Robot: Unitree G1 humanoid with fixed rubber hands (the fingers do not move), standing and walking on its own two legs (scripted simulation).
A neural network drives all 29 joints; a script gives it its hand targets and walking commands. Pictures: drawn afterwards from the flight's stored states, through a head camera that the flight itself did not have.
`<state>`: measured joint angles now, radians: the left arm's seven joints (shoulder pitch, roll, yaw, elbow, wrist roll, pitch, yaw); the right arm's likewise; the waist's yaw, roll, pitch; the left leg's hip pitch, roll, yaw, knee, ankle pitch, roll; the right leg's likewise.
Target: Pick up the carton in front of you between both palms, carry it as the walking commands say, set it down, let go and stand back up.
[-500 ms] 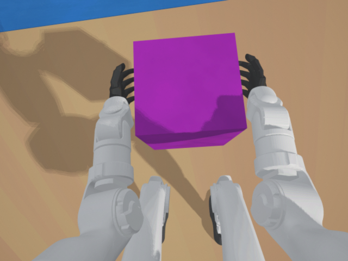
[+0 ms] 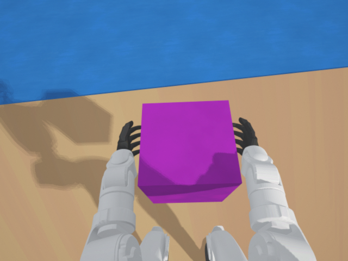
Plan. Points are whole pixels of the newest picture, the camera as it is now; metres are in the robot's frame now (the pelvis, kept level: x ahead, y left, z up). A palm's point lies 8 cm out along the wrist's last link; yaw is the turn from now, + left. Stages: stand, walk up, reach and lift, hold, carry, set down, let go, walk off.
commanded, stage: reach and lift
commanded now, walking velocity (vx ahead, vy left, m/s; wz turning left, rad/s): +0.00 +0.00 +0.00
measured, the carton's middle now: (186, 158) +0.37 +0.01 -0.09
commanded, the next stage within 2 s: hold in 1.42 s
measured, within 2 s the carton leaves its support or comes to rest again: neither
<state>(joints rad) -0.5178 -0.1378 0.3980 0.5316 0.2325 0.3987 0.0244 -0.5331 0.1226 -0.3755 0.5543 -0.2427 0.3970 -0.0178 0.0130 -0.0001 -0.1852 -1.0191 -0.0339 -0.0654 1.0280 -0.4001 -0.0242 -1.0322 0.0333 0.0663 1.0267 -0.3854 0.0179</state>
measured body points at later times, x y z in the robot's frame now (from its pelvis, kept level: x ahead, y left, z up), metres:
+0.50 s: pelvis +0.03 +0.00 +0.08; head +0.00 +0.00 +0.53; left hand +0.34 +0.15 +0.10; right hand +0.33 -0.15 +0.10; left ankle +0.04 +0.13 -0.66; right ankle +0.05 -0.13 -0.66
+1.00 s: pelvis +0.03 +0.00 +0.08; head +0.01 +0.00 +0.53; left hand +0.34 +0.15 +0.10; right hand +0.34 -0.15 +0.10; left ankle +0.04 +0.13 -0.66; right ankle +0.05 -0.13 -0.66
